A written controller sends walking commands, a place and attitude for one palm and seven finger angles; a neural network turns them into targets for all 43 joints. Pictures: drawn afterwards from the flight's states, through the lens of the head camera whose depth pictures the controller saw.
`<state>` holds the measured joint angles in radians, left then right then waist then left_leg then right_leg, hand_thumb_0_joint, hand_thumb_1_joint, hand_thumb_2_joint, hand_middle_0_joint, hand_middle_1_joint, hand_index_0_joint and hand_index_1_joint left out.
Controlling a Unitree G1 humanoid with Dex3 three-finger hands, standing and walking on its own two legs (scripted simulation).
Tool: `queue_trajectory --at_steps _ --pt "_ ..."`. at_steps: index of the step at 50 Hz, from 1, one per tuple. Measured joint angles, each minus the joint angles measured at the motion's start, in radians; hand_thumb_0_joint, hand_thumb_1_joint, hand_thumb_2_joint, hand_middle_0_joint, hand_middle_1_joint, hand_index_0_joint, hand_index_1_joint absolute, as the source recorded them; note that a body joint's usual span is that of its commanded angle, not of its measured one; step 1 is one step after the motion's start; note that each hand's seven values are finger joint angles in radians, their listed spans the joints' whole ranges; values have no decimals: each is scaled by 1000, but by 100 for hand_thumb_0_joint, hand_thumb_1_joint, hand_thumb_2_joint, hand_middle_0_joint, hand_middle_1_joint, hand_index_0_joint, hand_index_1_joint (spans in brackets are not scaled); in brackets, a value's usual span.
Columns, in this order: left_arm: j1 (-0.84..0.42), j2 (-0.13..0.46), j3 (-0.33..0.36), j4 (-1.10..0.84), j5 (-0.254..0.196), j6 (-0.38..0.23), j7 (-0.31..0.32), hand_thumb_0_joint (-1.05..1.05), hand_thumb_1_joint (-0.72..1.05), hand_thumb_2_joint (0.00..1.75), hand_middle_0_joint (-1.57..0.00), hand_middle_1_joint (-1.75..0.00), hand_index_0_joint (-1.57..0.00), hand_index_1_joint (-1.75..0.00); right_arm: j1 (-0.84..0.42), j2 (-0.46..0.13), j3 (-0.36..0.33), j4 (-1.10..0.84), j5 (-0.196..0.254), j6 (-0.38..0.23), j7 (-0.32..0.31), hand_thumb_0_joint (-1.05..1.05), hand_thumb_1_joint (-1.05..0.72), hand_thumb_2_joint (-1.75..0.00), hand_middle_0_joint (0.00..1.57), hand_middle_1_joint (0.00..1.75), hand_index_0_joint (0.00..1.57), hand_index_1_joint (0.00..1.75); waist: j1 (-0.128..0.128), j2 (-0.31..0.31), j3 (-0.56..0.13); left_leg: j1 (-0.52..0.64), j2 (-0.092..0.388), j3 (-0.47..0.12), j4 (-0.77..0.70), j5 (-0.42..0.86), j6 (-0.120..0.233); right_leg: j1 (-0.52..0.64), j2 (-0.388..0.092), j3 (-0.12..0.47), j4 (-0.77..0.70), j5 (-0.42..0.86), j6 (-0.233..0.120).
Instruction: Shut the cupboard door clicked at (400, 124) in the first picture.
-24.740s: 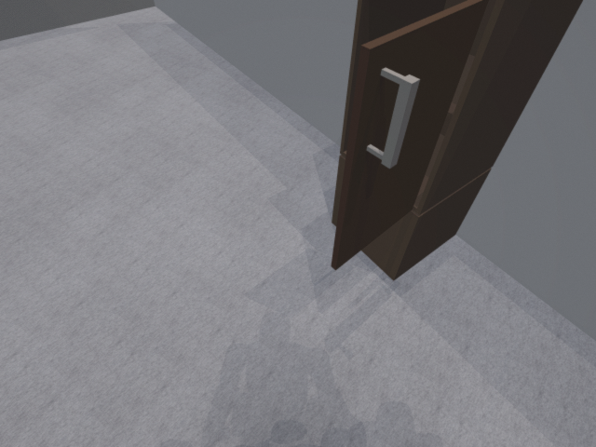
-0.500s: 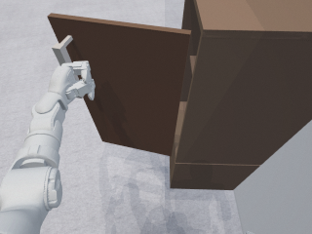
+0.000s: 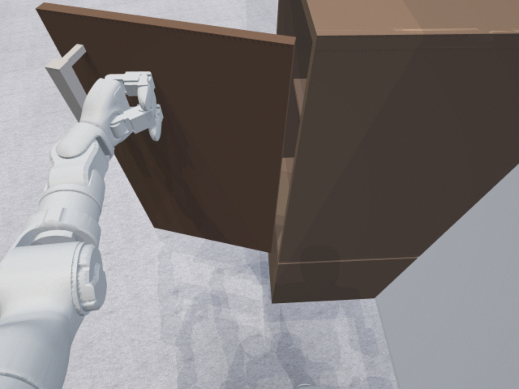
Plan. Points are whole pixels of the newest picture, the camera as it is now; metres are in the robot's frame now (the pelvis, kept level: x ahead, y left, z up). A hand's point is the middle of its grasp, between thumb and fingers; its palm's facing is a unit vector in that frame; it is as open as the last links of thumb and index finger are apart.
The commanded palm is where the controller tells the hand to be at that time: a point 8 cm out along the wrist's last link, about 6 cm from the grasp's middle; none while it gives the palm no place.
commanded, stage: push the door shut along its arc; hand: left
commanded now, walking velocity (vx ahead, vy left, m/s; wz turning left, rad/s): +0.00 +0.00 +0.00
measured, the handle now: (92, 105) +0.53 +0.22 +0.14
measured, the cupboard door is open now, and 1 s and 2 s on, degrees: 74 52 52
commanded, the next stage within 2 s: pull the fist back off the door in 0.50 s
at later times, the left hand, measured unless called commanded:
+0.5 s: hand (168, 99) +0.52 +0.09 +0.16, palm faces -0.38 -0.93 +0.01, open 3.2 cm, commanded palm +0.55 +0.13 +0.15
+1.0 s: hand (196, 98) +0.54 +0.06 +0.14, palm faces +0.05 -1.00 +0.03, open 3.1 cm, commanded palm +0.49 +0.11 +0.15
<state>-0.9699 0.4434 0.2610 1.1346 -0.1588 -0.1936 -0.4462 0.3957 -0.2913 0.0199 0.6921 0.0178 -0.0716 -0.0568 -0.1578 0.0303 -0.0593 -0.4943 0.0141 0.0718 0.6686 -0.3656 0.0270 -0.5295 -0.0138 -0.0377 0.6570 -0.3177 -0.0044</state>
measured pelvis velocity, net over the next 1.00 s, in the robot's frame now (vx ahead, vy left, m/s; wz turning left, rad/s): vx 0.01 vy -0.01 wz -0.02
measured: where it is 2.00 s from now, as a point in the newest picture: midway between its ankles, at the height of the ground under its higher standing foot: outside the picture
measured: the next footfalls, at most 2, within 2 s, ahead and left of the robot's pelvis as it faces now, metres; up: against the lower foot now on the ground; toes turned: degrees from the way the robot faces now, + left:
none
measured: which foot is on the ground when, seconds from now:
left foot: down 0.00-1.00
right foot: down 0.00-1.00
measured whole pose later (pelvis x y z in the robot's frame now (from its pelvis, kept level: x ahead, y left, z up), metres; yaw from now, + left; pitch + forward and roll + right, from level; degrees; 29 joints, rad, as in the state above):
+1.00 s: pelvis +0.01 -0.01 +0.00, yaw -1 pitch +16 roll -1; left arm -1.09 0.28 0.37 1.20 -0.02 -0.21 0.08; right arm 0.49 -0.23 0.01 0.69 -0.04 -0.02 0.06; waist -0.18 0.07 -0.09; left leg -0.59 0.05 0.07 0.71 -0.38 0.01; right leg -0.63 0.02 -0.03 0.67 -0.32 -0.02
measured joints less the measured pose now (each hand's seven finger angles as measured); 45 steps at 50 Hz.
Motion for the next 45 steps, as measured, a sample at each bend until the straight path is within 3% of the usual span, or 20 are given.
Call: queue_trajectory --at_steps 15,31,33,36,40,42,45 --pt "-197 84 -33 146 6 20 -56 0 89 92 -130 -150 -130 -150 -14 -19 6 29 -9 -5 -13 1 -91 -90 20 30 20 30 -31 -7 24 -119 8 -25 68 -2 -7 -102 4 -25 48 0 -10" --pt "-371 113 -68 219 29 41 -37 0 99 98 -130 -150 -130 -150 8 -20 2 71 -24 -17 -6 1 -91 -90 20 30 20 30 -76 -1 26 -248 13 -31 144 -21 -5 -224 6 -29 112 -12 -12" --pt "-380 81 15 224 16 62 53 1 97 97 -130 -150 -130 -150 27 -20 -3 61 -23 -17 3 1 -91 -90 20 30 20 30 -72 17 18 -263 18 -35 150 -25 -6 -233 11 -32 105 -10 -10" --pt "-374 18 86 211 8 78 271 2 93 95 -130 -150 -130 -150 58 -7 -6 42 -37 -16 41 1 -91 -90 20 30 20 30 -64 28 2 -265 19 -32 135 -21 -7 -236 12 -30 89 -4 -7" --pt "-283 -76 85 99 107 23 520 2 91 92 -130 -150 -129 -150 100 20 -9 12 -75 -10 105 1 -91 -90 20 30 20 30 -48 37 -26 -254 22 -23 116 -19 -10 -231 16 -21 75 -2 -8" --pt "-230 -108 72 63 153 -19 572 2 91 92 -130 -150 -129 -150 107 34 -9 9 -84 0 128 1 -91 -90 20 30 20 30 -41 39 -31 -234 24 -17 108 -23 -11 -218 19 -14 73 -6 -9" --pt "-177 -135 63 69 172 -34 569 1 90 91 -130 -150 -129 -150 103 53 -5 13 -76 25 136 1 -91 -90 20 30 20 30 -35 39 -32 -186 27 -8 85 -25 -14 -177 24 -6 59 -9 -12"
